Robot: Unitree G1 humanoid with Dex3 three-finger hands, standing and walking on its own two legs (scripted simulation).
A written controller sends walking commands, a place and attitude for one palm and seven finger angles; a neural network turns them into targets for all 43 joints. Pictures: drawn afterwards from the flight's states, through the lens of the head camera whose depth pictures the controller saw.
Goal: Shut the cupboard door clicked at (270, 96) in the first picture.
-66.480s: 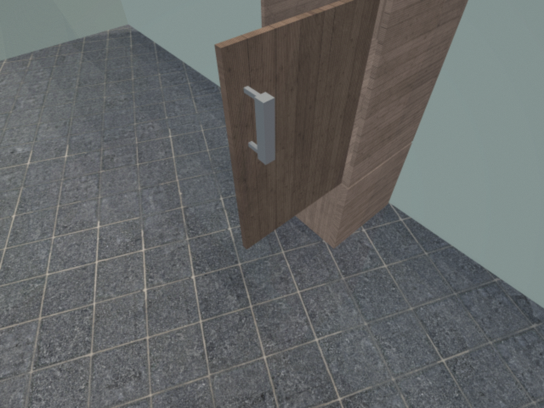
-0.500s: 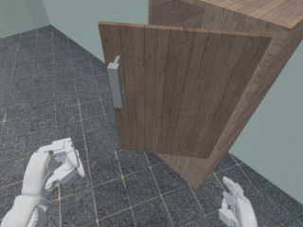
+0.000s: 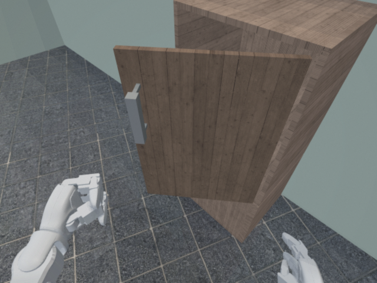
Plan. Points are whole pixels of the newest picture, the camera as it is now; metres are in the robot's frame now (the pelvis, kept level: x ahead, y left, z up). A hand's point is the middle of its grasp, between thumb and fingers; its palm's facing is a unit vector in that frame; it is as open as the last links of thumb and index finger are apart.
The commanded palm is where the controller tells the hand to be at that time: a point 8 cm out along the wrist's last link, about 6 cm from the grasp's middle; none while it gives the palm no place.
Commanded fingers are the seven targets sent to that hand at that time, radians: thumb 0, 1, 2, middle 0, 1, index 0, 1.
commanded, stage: raise the hand and make a fist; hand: left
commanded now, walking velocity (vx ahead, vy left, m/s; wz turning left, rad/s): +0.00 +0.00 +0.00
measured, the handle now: (139, 114) +0.48 +0.17 +0.11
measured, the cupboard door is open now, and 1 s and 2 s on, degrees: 39 39 37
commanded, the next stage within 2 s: bring the fist close to the handle in 0.18 s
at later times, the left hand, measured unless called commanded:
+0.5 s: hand (112, 185) +0.26 +0.17 +0.11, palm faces +0.05 -1.00 -0.07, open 3.1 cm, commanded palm +0.24 +0.22 +0.11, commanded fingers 0.00 0.90 0.90 -1.30 -1.50 -1.30 -1.50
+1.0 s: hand (138, 156) +0.34 +0.14 +0.10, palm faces -0.03 -1.00 -0.04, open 3.1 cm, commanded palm +0.33 +0.20 +0.11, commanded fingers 0.00 0.90 0.90 -1.30 -1.50 -1.30 -1.50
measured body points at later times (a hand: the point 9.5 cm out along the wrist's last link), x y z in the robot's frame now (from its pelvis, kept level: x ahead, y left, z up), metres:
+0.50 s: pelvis +0.01 -0.03 +0.00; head +0.01 -0.04 +0.45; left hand +0.25 +0.23 +0.12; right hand +0.19 -0.26 -0.08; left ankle +0.03 +0.07 -0.72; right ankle +0.01 -0.10 -0.72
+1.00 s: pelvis +0.01 -0.02 +0.00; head +0.03 -0.03 +0.45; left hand +0.34 +0.20 +0.11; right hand +0.18 -0.25 -0.09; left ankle +0.03 +0.07 -0.72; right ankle +0.01 -0.10 -0.72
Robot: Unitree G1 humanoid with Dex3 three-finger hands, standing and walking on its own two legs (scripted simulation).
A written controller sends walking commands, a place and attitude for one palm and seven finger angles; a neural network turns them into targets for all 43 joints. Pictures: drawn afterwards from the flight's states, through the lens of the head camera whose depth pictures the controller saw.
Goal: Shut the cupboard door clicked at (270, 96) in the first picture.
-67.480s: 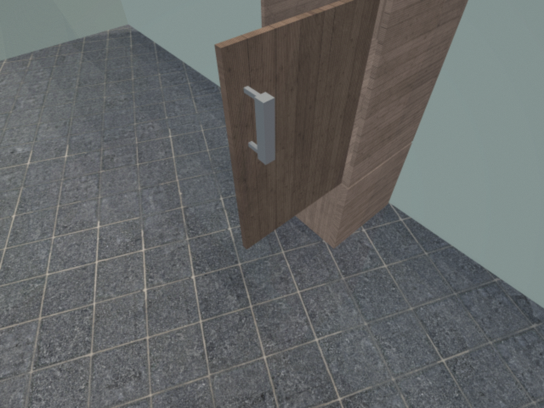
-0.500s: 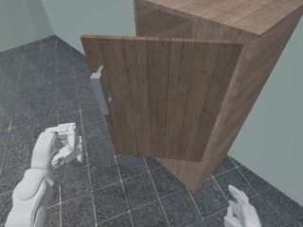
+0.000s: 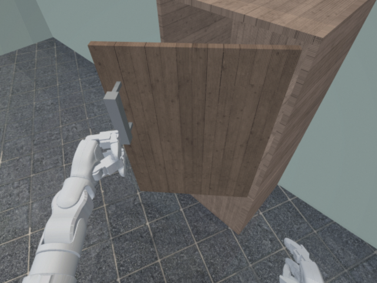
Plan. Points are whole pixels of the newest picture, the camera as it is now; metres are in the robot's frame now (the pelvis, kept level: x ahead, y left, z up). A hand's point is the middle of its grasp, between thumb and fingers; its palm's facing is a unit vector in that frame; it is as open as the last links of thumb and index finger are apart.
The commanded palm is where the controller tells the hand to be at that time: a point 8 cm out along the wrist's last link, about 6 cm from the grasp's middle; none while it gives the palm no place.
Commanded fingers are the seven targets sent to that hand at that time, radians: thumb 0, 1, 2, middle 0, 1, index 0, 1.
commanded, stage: bring the fist close to the handle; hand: left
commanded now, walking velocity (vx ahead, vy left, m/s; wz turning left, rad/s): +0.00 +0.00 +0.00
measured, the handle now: (122, 113) +0.46 +0.19 +0.11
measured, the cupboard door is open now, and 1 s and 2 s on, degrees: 39 37 20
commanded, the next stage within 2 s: push the door shut along its arc in 0.68 s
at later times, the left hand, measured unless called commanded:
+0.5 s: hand (126, 140) +0.38 +0.16 +0.11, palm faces -0.01 -1.00 -0.02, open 3.0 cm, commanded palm +0.35 +0.21 +0.11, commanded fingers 0.00 0.90 0.90 -1.30 -1.50 -1.30 -1.50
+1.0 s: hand (128, 134) +0.39 +0.16 +0.11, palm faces -0.05 -1.00 -0.02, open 3.1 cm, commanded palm +0.38 +0.21 +0.11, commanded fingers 0.00 0.90 0.90 -1.30 -1.50 -1.30 -1.50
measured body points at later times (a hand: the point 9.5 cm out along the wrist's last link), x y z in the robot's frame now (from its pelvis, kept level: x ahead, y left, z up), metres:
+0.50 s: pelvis +0.00 +0.00 +0.00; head +0.02 +0.00 +0.45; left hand +0.37 +0.21 +0.11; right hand +0.12 -0.25 -0.10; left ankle +0.02 +0.09 -0.72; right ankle +0.00 -0.08 -0.72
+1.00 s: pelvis -0.01 +0.00 +0.00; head +0.01 +0.00 +0.45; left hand +0.39 +0.21 +0.11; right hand +0.12 -0.25 -0.10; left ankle +0.02 +0.09 -0.72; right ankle +0.00 -0.08 -0.72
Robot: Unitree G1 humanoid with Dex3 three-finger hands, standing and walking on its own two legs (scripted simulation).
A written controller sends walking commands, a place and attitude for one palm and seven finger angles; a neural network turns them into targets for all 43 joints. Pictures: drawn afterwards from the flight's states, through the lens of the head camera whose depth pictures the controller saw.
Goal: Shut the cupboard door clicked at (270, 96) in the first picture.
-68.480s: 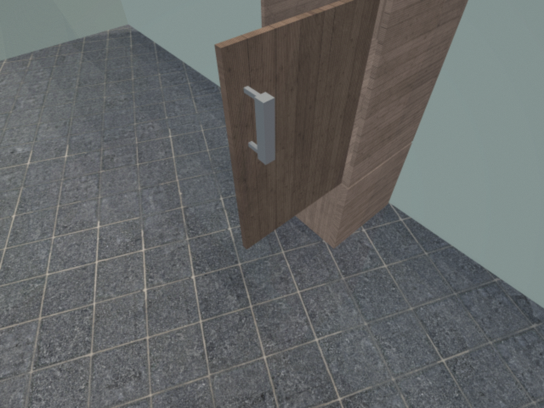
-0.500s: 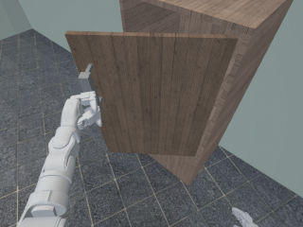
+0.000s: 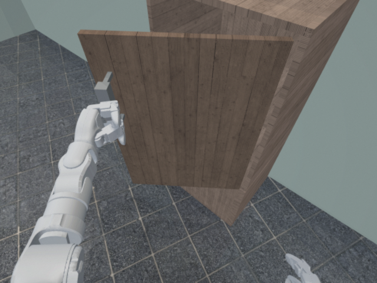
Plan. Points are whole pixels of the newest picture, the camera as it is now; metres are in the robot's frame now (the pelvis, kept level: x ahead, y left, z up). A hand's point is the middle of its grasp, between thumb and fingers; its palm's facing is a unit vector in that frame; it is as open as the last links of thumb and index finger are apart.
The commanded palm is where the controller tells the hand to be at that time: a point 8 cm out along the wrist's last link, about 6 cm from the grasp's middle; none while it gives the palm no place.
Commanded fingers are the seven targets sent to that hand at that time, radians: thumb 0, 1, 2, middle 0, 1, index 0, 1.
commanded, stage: push the door shut along its arc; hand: left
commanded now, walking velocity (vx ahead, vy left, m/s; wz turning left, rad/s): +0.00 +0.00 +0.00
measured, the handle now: (113, 104) +0.48 +0.20 +0.11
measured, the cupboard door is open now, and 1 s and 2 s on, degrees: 37 20 9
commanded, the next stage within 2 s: pull the fist back off the door in 1.66 s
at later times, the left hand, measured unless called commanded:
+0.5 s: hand (127, 108) +0.47 +0.16 +0.11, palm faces -0.15 -0.99 -0.01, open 3.1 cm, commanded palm +0.46 +0.20 +0.11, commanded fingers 0.00 0.90 0.90 -1.30 -1.50 -1.30 -1.50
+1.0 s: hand (147, 93) +0.52 +0.12 +0.12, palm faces -0.29 -0.96 +0.01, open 3.1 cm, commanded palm +0.52 +0.17 +0.11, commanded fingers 0.00 0.90 0.90 -1.30 -1.50 -1.30 -1.50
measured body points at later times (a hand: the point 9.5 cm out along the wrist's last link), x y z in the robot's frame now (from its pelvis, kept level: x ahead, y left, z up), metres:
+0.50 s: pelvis +0.00 +0.01 -0.01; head +0.06 +0.01 +0.44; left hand +0.47 +0.21 +0.12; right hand +0.05 -0.26 -0.13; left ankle +0.03 +0.09 -0.72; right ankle +0.01 -0.08 -0.72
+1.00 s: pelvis +0.01 +0.01 -0.02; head +0.10 +0.02 +0.42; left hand +0.53 +0.17 +0.12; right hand +0.01 -0.26 -0.13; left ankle +0.03 +0.09 -0.72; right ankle +0.01 -0.08 -0.72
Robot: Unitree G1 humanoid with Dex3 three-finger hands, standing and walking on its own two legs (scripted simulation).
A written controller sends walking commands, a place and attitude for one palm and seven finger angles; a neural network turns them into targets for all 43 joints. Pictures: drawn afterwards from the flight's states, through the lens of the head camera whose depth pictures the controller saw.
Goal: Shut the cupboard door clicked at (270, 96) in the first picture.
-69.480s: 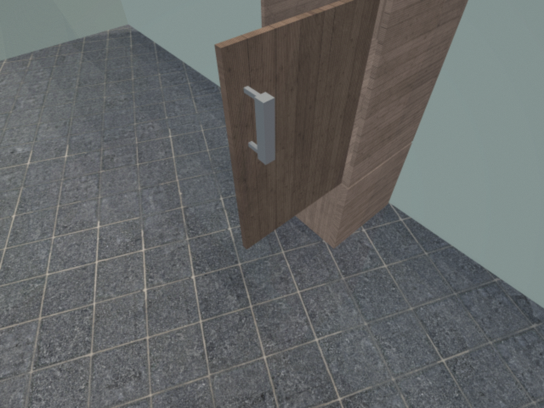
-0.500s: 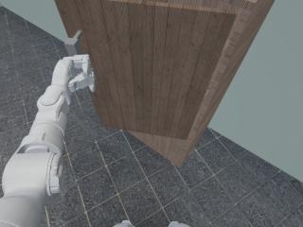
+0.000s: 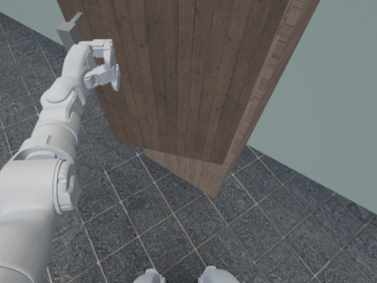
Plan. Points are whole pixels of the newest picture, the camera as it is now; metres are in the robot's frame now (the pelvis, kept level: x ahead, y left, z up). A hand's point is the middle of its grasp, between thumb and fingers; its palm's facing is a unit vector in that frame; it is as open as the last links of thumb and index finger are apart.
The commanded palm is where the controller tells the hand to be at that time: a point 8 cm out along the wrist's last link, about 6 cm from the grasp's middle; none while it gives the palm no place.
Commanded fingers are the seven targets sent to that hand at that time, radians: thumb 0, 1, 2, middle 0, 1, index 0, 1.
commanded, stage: push the door shut along its arc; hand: left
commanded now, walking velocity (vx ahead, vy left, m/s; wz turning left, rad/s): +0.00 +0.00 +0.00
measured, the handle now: (84, 52) +0.59 +0.17 +0.13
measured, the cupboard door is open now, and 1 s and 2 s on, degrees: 20 9 9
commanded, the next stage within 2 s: pull the fist back off the door in 0.66 s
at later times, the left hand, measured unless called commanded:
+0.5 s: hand (126, 55) +0.56 +0.08 +0.14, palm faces -0.37 -0.93 +0.01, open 3.1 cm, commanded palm +0.58 +0.12 +0.13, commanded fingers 0.00 0.90 0.90 -1.30 -1.50 -1.30 -1.50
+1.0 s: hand (145, 45) +0.60 +0.04 +0.13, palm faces +0.07 -1.00 -0.01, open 3.0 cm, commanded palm +0.56 +0.08 +0.13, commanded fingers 0.00 0.90 0.90 -1.30 -1.50 -1.30 -1.50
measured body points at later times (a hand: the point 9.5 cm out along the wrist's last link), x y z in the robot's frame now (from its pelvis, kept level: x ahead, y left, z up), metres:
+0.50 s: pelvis +0.01 -0.01 -0.01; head +0.14 -0.01 +0.42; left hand +0.57 +0.13 +0.14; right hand -0.04 -0.29 -0.12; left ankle +0.02 +0.07 -0.70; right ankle +0.00 -0.09 -0.70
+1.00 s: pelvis +0.01 -0.01 -0.02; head +0.15 -0.01 +0.41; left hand +0.59 +0.10 +0.14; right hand -0.02 -0.27 -0.13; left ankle +0.02 +0.07 -0.70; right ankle +0.00 -0.09 -0.70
